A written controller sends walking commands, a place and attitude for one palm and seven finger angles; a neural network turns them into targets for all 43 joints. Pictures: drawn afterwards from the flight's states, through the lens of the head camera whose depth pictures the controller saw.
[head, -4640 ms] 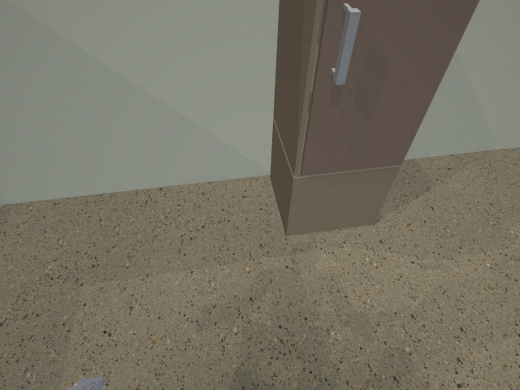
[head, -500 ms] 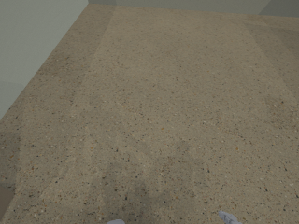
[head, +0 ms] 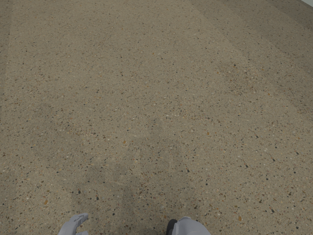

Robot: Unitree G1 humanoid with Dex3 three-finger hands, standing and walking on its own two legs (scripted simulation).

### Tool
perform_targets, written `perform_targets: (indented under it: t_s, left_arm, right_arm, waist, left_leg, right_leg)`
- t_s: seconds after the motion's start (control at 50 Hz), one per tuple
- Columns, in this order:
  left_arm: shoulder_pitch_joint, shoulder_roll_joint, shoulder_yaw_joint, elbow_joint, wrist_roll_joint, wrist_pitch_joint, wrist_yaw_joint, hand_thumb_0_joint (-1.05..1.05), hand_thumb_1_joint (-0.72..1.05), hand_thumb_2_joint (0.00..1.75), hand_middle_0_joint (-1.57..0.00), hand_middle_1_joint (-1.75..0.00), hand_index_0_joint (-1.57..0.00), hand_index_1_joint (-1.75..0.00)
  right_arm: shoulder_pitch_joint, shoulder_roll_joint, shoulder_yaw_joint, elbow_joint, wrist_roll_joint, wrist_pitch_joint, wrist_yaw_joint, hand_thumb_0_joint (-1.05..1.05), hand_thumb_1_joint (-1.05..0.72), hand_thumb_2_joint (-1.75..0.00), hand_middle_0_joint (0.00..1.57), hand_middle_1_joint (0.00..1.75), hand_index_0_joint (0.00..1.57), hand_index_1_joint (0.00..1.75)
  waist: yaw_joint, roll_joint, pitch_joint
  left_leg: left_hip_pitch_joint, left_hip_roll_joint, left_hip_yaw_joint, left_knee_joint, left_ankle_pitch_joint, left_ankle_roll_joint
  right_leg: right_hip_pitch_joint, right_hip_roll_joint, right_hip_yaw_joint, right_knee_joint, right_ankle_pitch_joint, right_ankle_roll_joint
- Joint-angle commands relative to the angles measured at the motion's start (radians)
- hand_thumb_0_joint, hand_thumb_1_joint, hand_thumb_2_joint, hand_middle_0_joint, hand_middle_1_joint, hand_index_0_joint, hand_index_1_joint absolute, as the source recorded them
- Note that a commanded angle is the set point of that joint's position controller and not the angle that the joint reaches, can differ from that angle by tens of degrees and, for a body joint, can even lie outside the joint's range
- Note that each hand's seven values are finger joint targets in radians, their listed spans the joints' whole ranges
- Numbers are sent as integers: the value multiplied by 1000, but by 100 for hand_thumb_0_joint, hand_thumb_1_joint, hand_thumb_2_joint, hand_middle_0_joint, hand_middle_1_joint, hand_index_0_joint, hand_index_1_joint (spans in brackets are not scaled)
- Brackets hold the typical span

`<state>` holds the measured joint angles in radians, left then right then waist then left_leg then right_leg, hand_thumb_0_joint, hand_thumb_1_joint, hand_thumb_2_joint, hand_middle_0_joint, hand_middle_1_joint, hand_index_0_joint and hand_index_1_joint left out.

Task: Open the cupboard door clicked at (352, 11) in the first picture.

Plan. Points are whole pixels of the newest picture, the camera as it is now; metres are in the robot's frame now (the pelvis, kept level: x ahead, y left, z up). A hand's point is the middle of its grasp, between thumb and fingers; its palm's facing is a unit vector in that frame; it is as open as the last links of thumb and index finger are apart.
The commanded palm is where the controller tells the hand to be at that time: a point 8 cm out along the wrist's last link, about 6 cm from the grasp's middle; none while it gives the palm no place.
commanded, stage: turn to face it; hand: left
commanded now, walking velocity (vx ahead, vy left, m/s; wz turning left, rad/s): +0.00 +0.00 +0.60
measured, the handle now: out of the picture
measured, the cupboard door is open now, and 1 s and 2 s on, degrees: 0 0 0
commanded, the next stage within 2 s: none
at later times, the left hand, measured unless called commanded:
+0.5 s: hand out of the picture +0.14 +0.21 -0.17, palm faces +0.27 -0.95 -0.16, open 7.4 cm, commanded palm none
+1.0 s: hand out of the picture +0.07 +0.17 -0.12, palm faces +0.51 -0.82 -0.28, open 7.4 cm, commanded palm none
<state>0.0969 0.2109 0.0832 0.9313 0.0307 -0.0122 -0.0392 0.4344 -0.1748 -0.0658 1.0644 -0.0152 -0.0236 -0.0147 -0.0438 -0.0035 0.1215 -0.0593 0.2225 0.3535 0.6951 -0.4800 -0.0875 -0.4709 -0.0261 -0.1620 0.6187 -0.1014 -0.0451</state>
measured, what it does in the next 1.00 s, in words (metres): steps on the spot, turning left: left foot, then right foot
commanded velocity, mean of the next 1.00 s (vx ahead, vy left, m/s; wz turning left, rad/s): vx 0.00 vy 0.00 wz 0.60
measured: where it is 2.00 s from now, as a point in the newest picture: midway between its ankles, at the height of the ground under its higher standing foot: outside the picture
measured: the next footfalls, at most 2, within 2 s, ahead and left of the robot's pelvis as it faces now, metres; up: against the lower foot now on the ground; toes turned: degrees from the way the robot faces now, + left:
left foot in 0.46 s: +0.11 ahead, +0.13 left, +0.00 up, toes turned +21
right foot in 0.90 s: +0.17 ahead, -0.13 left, +0.00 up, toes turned +23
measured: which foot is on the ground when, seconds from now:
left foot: down 0.00-0.00, up 0.02-0.44, down 0.46-0.90, up 0.92-1.00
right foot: down 0.00-0.48, up 0.50-0.88, down 0.90-1.00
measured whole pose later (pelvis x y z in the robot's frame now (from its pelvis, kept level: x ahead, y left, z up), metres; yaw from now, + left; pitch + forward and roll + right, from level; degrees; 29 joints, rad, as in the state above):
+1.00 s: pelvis +0.08 -0.05 +0.02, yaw +30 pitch -1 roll +1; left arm 0.19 0.18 0.04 0.87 0.01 0.02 0.02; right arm 0.19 -0.27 -0.11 0.92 -0.02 0.08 0.02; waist -0.01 0.05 0.04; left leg -0.50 -0.03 -0.05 0.97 -0.43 -0.03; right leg -0.26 -0.07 -0.09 0.57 -0.30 0.00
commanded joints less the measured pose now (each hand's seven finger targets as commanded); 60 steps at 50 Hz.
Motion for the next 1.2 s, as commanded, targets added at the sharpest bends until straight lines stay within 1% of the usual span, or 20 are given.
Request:
perform_targets:
  t_s: [0.0,0.02,0.06,0.1,0.22,0.32,0.4,0.42,0.44,0.46,0.5,0.56,0.74,0.84,0.86,0.88,0.9,0.94,0.98,1.18]
  left_arm:
    - [362,247,41,42,-22,-35,51,0,90,90,-20,-30,-20,-30]
    - [267,217,30,21,-19,-27,59,0,90,90,-20,-30,-20,-30]
    - [115,114,-6,1,-18,-28,74,0,90,90,-20,-30,-20,-30]
    - [23,83,-29,-4,-12,-34,73,0,90,90,-20,-30,-20,-30]
    - [28,73,-22,-16,-15,-10,74,0,90,90,-20,-30,-20,-30]
    - [70,102,5,-25,-5,2,79,0,90,90,-20,-30,-20,-30]
    - [101,118,20,-34,-11,9,76,0,90,90,-20,-30,-20,-30]
    - [104,114,20,-39,-17,14,72,0,90,90,-20,-30,-20,-30]
    - [116,67,19,-67,-22,22,66,0,90,90,-20,-30,-20,-30]
    - [55,34,3,-121,-21,24,64,0,90,90,-20,-30,-20,-30]
    - [-6,48,12,-122,-11,30,64,0,90,90,-20,-30,-20,-30]
    - [60,66,16,-75,-14,28,50,0,90,90,-20,-30,-20,-30]
    - [42,81,7,-100,-22,38,56,0,90,90,-20,-30,-20,-30]
    - [173,106,8,-85,-28,24,62,0,90,90,-20,-30,-20,-30]
    - [219,141,17,-80,-23,16,67,0,90,90,-20,-30,-20,-30]
    - [233,242,36,-89,-4,5,76,0,90,90,-20,-30,-20,-30]
    - [189,289,31,-114,-5,13,76,0,90,90,-20,-30,-20,-30]
    - [90,217,23,-133,-9,12,80,0,90,90,-20,-30,-20,-30]
    - [39,163,2,-141,-6,4,75,0,90,90,-20,-30,-20,-30]
    - [185,220,18,-86,2,10,72,0,90,90,-20,-30,-20,-30]
  right_arm:
    - [-16,-79,6,-119,20,-19,-19,0,-90,-90,20,30,20,30]
    - [-18,-75,5,-110,16,-9,-20,0,-90,-90,20,30,20,30]
    - [-32,-51,17,-66,-2,13,-17,0,-90,-90,20,30,20,30]
    - [50,-17,29,-32,-1,42,-15,0,-90,-90,20,30,20,30]
    - [-45,-33,16,-72,-3,63,5,0,-90,-90,20,30,20,30]
    - [-161,-34,4,-130,-4,58,21,0,-90,-90,20,30,20,30]
    - [-143,-53,-5,-154,-9,49,24,0,-90,-90,20,30,20,30]
    - [-103,-85,-13,-152,-10,45,25,0,-90,-90,20,30,20,30]
    - [-66,-172,-32,-163,-15,37,23,0,-90,-90,20,30,20,30]
    - [-23,-234,-44,-168,-17,37,16,0,-90,-90,20,30,20,30]
    - [-43,-230,-45,-153,-16,31,-3,0,-90,-90,20,30,20,30]
    - [-171,-194,-29,-194,-11,16,-6,0,-90,-90,20,30,20,30]
    - [-184,-244,-54,-189,-11,39,10,0,-90,-90,20,30,20,30]
    - [-276,-255,-67,-223,-5,55,20,0,-90,-90,20,30,20,30]
    - [-288,-226,-65,-239,1,57,24,0,-90,-90,20,30,20,30]
    - [-267,-142,-52,-261,8,59,31,0,-90,-90,20,30,20,30]
    - [-297,-154,-52,-288,-6,59,31,0,-90,-90,20,30,20,30]
    - [-296,-180,-63,-263,-11,78,36,0,-90,-90,20,30,20,30]
    - [-267,-161,-53,-223,-14,83,48,0,-90,-90,20,30,20,30]
    - [-376,-134,-23,-253,1,75,51,0,-90,-90,20,30,20,30]
  waist:
    - [159,-199,-519]
    - [122,-180,-447]
    - [49,-8,-253]
    - [-22,-54,-205]
    - [9,-126,-122]
    - [48,-119,-102]
    - [37,-68,-152]
    - [12,-1,-179]
    - [-2,257,-195]
    - [-34,372,-168]
    - [-32,235,-202]
    - [22,115,-223]
    - [-4,160,-197]
    - [58,159,-209]
    - [83,89,-211]
    - [89,-213,-198]
    - [90,-281,-160]
    - [42,-246,-79]
    - [8,-149,-38]
    - [93,-206,-143]
  left_leg:
    - [-476,-97,-330,680,-135,32]
    - [-492,-90,-355,706,-94,35]
    - [-438,-56,-354,604,29,41]
    - [-342,-60,-347,455,66,36]
    - [-396,-102,-288,340,96,28]
    - [-390,-108,-253,182,59,39]
    - [-269,-129,-217,-70,184,56]
    - [-172,-117,-249,-169,302,74]
    - [-65,67,-534,-279,565,165]
    - [-47,238,-746,-357,856,301]
    - [-44,182,-719,-345,704,304]
    - [-48,66,-544,-328,718,241]
    - [-65,20,-612,-335,587,257]
    - [-233,-53,-641,-257,502,199]
    - [-349,-103,-606,-181,371,150]
    - [-568,-248,-443,56,86,60]
    - [-581,-259,-400,277,-100,44]
    - [-553,-207,-431,480,-15,52]
    - [-543,-187,-382,537,100,29]
    - [-425,-183,-266,142,24,13]
  right_leg:
    - [722,-424,456,-122,921,-204]
    - [636,-415,464,-169,687,-209]
    - [357,-329,286,-221,545,-148]
    - [205,-291,133,-255,464,-105]
    - [207,-296,81,-324,196,-107]
    - [249,-345,67,-278,139,-108]
    - [284,-339,8,-119,166,-54]
    - [229,-310,-22,-20,98,-14]
    - [40,-193,-68,181,-185,65]
    - [-108,-82,-32,394,-582,116]
    - [-179,-76,130,595,-474,106]
    - [-135,-83,145,568,-305,124]
    - [-8,-34,137,255,-354,137]
    - [272,8,106,-112,-187,117]
    - [400,-56,152,-256,-139,100]
    - [506,-333,444,-393,-202,7]
    - [352,-491,525,-405,-169,-81]
    - [190,-409,444,-407,-236,-76]
    - [191,-308,238,-338,-76,-44]
    - [414,-358,100,-237,236,-78]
